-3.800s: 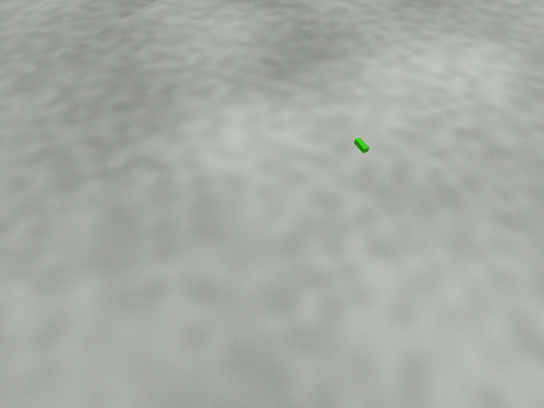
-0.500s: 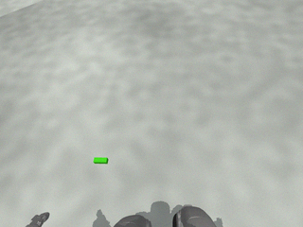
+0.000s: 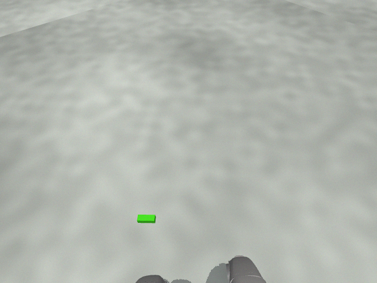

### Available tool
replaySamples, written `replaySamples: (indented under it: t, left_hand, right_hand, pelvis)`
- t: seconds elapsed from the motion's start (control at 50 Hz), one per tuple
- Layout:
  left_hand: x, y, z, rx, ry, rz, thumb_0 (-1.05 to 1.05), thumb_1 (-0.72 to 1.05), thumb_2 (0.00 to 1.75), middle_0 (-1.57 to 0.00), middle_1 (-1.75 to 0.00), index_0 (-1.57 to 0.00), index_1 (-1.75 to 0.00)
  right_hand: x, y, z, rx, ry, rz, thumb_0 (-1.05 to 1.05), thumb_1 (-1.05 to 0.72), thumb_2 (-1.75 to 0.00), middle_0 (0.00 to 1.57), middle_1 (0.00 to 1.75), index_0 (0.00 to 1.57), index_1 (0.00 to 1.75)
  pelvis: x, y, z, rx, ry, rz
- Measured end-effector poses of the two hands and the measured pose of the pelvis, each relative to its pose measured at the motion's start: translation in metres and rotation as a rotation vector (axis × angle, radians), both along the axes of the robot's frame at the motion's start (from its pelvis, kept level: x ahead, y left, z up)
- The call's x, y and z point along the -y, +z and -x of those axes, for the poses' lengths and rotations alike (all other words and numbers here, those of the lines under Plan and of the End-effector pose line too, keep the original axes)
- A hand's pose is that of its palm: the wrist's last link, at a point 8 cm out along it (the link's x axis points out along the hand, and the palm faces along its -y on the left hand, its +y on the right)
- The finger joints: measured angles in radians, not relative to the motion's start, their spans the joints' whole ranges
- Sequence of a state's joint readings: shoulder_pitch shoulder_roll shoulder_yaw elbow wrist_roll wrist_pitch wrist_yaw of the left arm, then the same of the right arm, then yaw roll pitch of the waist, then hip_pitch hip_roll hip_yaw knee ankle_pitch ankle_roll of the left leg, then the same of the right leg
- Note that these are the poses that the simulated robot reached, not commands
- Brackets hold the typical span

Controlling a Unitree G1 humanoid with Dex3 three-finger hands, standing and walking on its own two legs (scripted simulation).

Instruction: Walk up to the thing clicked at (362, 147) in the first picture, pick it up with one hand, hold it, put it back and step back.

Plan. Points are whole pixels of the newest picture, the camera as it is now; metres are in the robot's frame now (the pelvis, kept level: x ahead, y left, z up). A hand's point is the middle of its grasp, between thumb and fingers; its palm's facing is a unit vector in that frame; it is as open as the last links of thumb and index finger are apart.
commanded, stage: walk up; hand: left
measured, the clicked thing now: (146, 218) +0.52 +0.25 -0.71
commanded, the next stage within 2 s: none
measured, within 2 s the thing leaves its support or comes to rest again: neither
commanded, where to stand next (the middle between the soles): +0.16 +0.04 m, yaw -3 degrees
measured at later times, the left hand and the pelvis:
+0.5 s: hand (71, 250) +0.21 +0.29 -0.10, palm faces -0.09 -0.91 -0.40, open 7.3 cm; pelvis +0.07 +0.05 +0.03, yaw -4 degrees
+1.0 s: hand out of the picture +0.14 +0.32 -0.13, palm faces -0.10 -0.92 -0.38, open 7.4 cm; pelvis +0.05 +0.05 +0.02, yaw -5 degrees
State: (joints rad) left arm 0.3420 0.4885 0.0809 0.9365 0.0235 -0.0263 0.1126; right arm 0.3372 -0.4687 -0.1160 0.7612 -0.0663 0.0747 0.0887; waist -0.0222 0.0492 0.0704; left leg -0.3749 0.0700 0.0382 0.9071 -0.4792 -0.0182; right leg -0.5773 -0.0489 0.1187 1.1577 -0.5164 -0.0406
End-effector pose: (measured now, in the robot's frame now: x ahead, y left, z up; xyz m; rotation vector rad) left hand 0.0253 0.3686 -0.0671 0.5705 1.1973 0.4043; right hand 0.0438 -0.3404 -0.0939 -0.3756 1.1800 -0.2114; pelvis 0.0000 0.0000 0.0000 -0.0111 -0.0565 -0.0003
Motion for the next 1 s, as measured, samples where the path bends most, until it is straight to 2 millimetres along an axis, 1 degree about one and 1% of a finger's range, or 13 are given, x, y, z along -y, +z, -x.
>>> replaySamples:
  t: [0.12,0.24,0.34,0.4,0.46,0.54,0.62,0.7,0.76,0.82,0.88,0.94,1.0]
  left_hand:
    - [-0.001,0.002,-0.037,-0.007,-0.059,0.128,0.01,0.91,0.9,-0.2,-0.3,-0.21,-0.3]
    - [0.003,0.001,-0.083,-0.013,-0.115,0.196,0.01,0.9,0.9,-0.21,-0.3,-0.21,-0.3]
    - [0.016,-0.006,-0.132,0.033,-0.159,0.222,0.01,0.9,0.9,-0.2,-0.3,-0.21,-0.3]
    - [0.027,-0.007,-0.157,0.083,-0.18,0.238,0.01,0.91,0.9,-0.2,-0.3,-0.21,-0.3]
    - [0.033,-0.003,-0.17,0.136,-0.188,0.252,0.01,0.91,0.9,-0.2,-0.3,-0.21,-0.3]
    - [0.033,0.002,-0.178,0.138,-0.2,0.258,0.01,0.9,0.9,-0.21,-0.3,-0.21,-0.3]
    - [0.021,-0.007,-0.186,0.13,-0.211,0.266,0.01,0.9,0.9,-0.21,-0.3,-0.21,-0.3]
    - [0.007,-0.015,-0.188,0.119,-0.176,0.273,0.01,0.9,0.9,-0.2,-0.3,-0.21,-0.3]
    - [-0.001,-0.016,-0.181,0.095,-0.155,0.27,0.01,0.91,0.9,-0.2,-0.3,-0.21,-0.3]
    - [-0.006,-0.018,-0.167,0.07,-0.132,0.254,0.01,0.91,0.9,-0.2,-0.3,-0.21,-0.3]
    - [-0.002,-0.018,-0.144,0.026,-0.11,0.243,0.01,0.91,0.9,-0.2,-0.3,-0.2,-0.3]
    - [0.004,-0.018,-0.123,-0.017,-0.096,0.251,0.01,0.91,0.9,-0.2,-0.3,-0.2,-0.3]
    - [0.008,-0.02,-0.113,-0.043,-0.081,0.267,0.01,0.91,0.9,-0.2,-0.3,-0.2,-0.3]
  right_hand:
    - [-0.047,0.018,0.032,-0.075,-0.079,-0.034,0.0,-0.91,-0.9,0.2,0.3,0.2,0.3]
    - [-0.071,0.017,0.037,-0.14,-0.114,-0.036,0.0,-0.9,-0.9,0.2,0.3,0.21,0.3]
    - [-0.079,0.005,0.017,-0.145,-0.131,-0.044,0.0,-0.9,-0.9,0.2,0.3,0.21,0.3]
    - [-0.081,-0.002,-0.008,-0.117,-0.134,-0.055,0.01,-0.9,-0.9,0.2,0.3,0.21,0.3]
    - [-0.085,0.001,-0.04,-0.06,-0.108,-0.058,0.01,-0.91,-0.9,0.2,0.3,0.2,0.3]
    - [-0.086,0.006,-0.079,0.049,-0.09,-0.059,0.0,-0.91,-0.9,0.2,0.3,0.2,0.3]
    - [-0.09,0.005,-0.097,0.116,-0.081,-0.03,0.0,-0.91,-0.9,0.2,0.3,0.2,0.3]
    - [-0.097,0.006,-0.088,0.09,-0.082,-0.005,0.0,-0.91,-0.9,0.2,0.3,0.2,0.3]
    - [-0.093,0.01,-0.076,0.046,-0.078,0.013,0.0,-0.91,-0.9,0.2,0.3,0.21,0.3]
    - [-0.08,0.01,-0.067,0.018,-0.073,0.028,0.0,-0.9,-0.9,0.2,0.31,0.21,0.3]
    - [-0.066,0.007,-0.06,-0.008,-0.085,0.038,0.0,-0.9,-0.9,0.2,0.31,0.21,0.3]
    - [-0.061,0.009,-0.057,-0.014,-0.1,0.04,0.0,-0.91,-0.9,0.2,0.3,0.21,0.3]
    - [-0.059,0.01,-0.054,0.002,-0.1,0.04,0.0,-0.91,-0.9,0.2,0.3,0.2,0.3]
  pelvis:
    - [-0.028,0.025,-0.018,-0.016,-0.007,-0.014]
    - [-0.046,0.03,-0.039,-0.026,-0.024,-0.028]
    - [-0.047,0.024,-0.056,-0.027,-0.045,-0.026]
    - [-0.045,0.022,-0.062,-0.013,-0.052,0.003]
    - [-0.045,0.026,-0.066,-0.003,-0.075,-0.031]
    - [-0.055,0.029,-0.072,-0.003,-0.079,-0.039]
    - [-0.068,0.02,-0.073,0.003,-0.082,-0.034]
    - [-0.073,0.017,-0.07,0.007,-0.092,-0.051]
    - [-0.068,0.019,-0.066,-0.007,-0.089,-0.028]
    - [-0.059,0.017,-0.062,-0.023,-0.1,-0.026]
    - [-0.053,0.017,-0.056,-0.012,-0.088,0.008]
    - [-0.052,0.021,-0.056,-0.015,-0.094,-0.023]
    - [-0.053,0.021,-0.054,-0.013,-0.084,-0.03]
